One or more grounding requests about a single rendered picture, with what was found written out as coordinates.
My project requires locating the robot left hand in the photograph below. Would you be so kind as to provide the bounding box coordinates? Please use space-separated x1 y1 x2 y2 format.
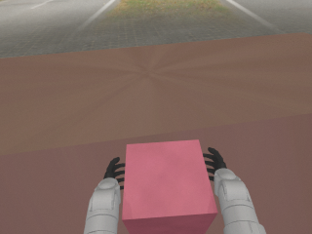
103 157 126 190

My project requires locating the robot right forearm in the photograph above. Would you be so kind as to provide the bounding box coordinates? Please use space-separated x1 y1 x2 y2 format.
214 168 266 234

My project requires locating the robot left forearm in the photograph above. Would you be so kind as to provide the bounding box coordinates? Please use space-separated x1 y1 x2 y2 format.
83 177 121 234

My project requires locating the carton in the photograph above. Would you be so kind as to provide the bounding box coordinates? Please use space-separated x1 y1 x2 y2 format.
122 139 218 234

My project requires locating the robot right hand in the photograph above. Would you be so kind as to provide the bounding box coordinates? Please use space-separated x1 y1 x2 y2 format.
203 147 227 181

